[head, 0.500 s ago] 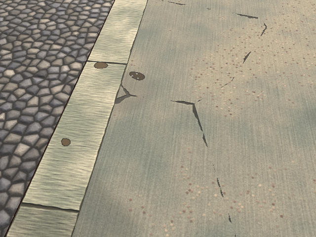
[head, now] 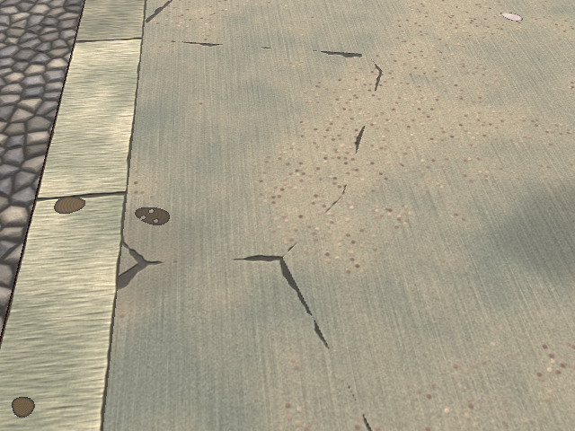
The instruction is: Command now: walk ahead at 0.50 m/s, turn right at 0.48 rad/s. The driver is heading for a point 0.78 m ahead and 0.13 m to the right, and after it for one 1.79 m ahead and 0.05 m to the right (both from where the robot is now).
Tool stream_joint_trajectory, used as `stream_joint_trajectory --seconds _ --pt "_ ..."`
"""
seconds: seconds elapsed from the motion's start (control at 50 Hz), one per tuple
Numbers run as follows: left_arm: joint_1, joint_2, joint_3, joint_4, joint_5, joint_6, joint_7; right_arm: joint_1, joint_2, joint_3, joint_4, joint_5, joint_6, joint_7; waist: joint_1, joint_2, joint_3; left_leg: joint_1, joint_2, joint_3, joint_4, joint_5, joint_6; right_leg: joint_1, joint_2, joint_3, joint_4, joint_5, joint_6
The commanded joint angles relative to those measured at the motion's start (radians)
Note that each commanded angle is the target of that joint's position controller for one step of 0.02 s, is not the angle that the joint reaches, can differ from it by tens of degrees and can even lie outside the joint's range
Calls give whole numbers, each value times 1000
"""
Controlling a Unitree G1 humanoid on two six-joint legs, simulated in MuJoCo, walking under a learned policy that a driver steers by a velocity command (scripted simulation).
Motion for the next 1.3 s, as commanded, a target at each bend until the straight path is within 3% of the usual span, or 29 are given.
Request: stream_joint_trajectory --seconds 0.02,0.1,0.16,0.2,0.24,0.26,0.28,0.3,0.32,0.34,0.38,0.54,0.68,0.72,0.76,0.78,0.8,0.82,0.84,0.86,0.9,1.02,1.14,1.2,1.22,1.24,1.26,1.28,1.3 --pt "-37 16 -3 -69 7 -10 -17 -73 -152 -34 -69 4 -12 -15 18 96 29 -31 264 -66 -155 252 118 9 -17 -18 -155 149 3" --pt "-167 3 -13 -132 9 -12 -41 -5 -181 -47 -42 20 11 -23 -30 75 69 88 302 -9 -128 298 112 -21 0 -83 -293 149 -23" --pt "-188 23 -5 -170 6 -10 -57 -1 -204 -57 -36 35 36 -26 -10 96 59 184 329 25 -35 516 90 4 38 -131 -337 37 -63" --pt "-109 64 17 -169 2 -5 -58 -23 -233 -65 -47 43 52 -32 52 137 -14 206 325 46 127 846 67 147 110 -189 -328 -69 -104" --pt "174 166 76 -101 -4 1 -40 -47 -229 -59 -59 45 62 -36 206 108 -162 46 262 79 529 812 8 565 182 -177 -424 -23 -174" --pt "257 269 104 -79 -4 11 -18 -9 -129 -29 -92 7 50 -34 180 -100 -230 -296 169 73 873 171 -47 863 -24 179 -443 -34 -261" --pt "209 307 98 -121 3 -6 -26 26 -63 0 -139 13 9 -22 101 -197 -375 -603 -28 -158 1136 -427 -80 1071 -213 754 -622 -220 -447" --pt "213 214 70 -125 8 -20 -34 -103 -152 -18 -160 54 -26 -7 166 -59 -331 -724 26 -285 1164 -372 -55 1060 -208 708 -700 -229 -392" --pt "178 172 59 -121 8 -32 -33 -146 -157 -18 -176 70 -44 -1 147 -34 -205 -755 69 -272 1103 -282 -29 941 -176 556 -699 -168 -354" --pt "107 140 49 -132 4 -38 -33 -142 -152 -19 -161 48 -50 -10 96 49 -130 -699 115 -272 1010 -207 -26 787 -127 441 -695 -74 -315" --pt "17 77 27 -160 22 -40 -23 -97 -170 -33 -135 21 -28 -12 32 18 -88 -561 166 -270 903 -122 -40 598 -78 303 -726 95 -286" --pt "114 117 27 -109 17 -46 12 -256 -90 -5 -179 16 2 -1 90 -10 -22 -530 133 -208 442 274 -95 503 9 79 -785 224 -218" --pt "215 130 28 -48 13 -29 17 -383 -106 0 -229 27 -21 37 134 -25 34 -590 85 -205 239 244 -30 715 -98 147 -709 211 -201" --pt "205 142 32 -44 14 -21 22 -330 -125 -7 -220 28 -24 42 97 -48 10 -521 63 -190 223 159 2 759 -110 148 -648 372 -178" --pt "163 141 27 -55 18 -14 22 -122 -181 -35 -165 23 -25 33 -20 -44 -128 -209 21 -148 202 179 58 716 -42 89 -411 651 -140" --pt "160 101 9 -75 32 -15 22 53 -234 -48 -137 8 -24 27 -87 28 -277 97 170 -309 248 216 124 536 16 55 -143 442 -110" --pt "310 2 -18 -80 20 -34 14 137 -301 -67 -105 4 -17 30 -30 317 -409 455 398 -781 170 19 291 138 200 3 240 -213 -30" --pt "268 75 -10 -68 9 -50 8 142 -204 -41 -101 31 -13 33 -66 283 -400 474 409 -934 59 -145 285 -3 186 103 347 -453 -34" --pt "164 127 5 -97 -10 -60 3 66 -165 -27 -112 34 -9 29 -66 200 -228 345 379 -783 41 -174 235 -79 128 87 373 -386 -38" --pt "96 121 1 -115 -7 -65 4 -1 -150 -21 -125 24 -2 25 -42 106 -140 197 339 -662 20 -101 206 -60 75 44 328 -298 -39" --pt "79 102 8 -119 15 -60 5 -66 -116 -6 -131 6 -4 27 19 99 -56 1 273 -527 -34 73 189 19 12 25 209 -208 -30" --pt "41 21 -13 -142 43 -41 20 -72 -175 -20 -101 19 4 10 60 113 -53 -141 195 -302 -33 687 191 145 35 -40 -128 -71 50" --pt "-120 48 -6 -184 31 -37 14 5 -202 -37 -78 45 56 -16 6 149 -80 -88 177 -349 72 519 135 225 119 -16 -414 118 53" --pt "-52 92 15 -165 39 -51 9 -44 -189 -38 -101 47 73 -30 61 157 -99 -86 170 -429 193 368 91 344 117 -5 -541 155 15" --pt "-8 122 25 -155 49 -58 15 -40 -156 -30 -112 42 74 -30 73 121 -134 -129 111 -412 289 288 52 463 68 12 -590 287 -18" --pt "68 185 37 -159 68 -56 29 -40 -97 -10 -146 18 71 -29 91 -27 -241 -270 24 -346 529 -1 2 683 -129 167 -539 638 -92" --pt "62 190 34 -170 71 -36 30 151 -51 4 -134 21 68 -24 16 -253 -363 -479 -67 -285 770 -570 -45 881 -355 397 -498 815 -259" --pt "48 136 26 -179 50 -20 25 167 -150 -16 -113 36 79 -24 34 -183 -376 -524 -8 -306 891 -525 -69 823 -339 440 -555 564 -280" --pt "10 90 13 -187 41 -12 27 82 -195 -35 -123 43 98 -30 48 -106 -275 -575 22 -283 948 -449 -88 747 -269 337 -582 365 -243"
Velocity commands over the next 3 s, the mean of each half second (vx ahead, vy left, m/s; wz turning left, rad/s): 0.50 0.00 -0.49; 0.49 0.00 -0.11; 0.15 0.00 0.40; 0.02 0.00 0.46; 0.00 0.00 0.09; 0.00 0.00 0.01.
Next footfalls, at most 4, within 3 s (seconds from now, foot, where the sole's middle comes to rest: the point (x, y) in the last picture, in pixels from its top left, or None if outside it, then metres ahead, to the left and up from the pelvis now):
0.24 right None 0.30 -0.15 -0.78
0.78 left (298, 361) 0.66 -0.03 -0.78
1.22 right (395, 307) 0.81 -0.30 -0.78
1.64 left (297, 328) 0.75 -0.03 -0.78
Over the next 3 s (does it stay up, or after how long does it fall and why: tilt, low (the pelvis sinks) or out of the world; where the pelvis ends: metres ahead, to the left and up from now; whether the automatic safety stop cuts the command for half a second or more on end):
stays up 0.74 -0.17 -0.01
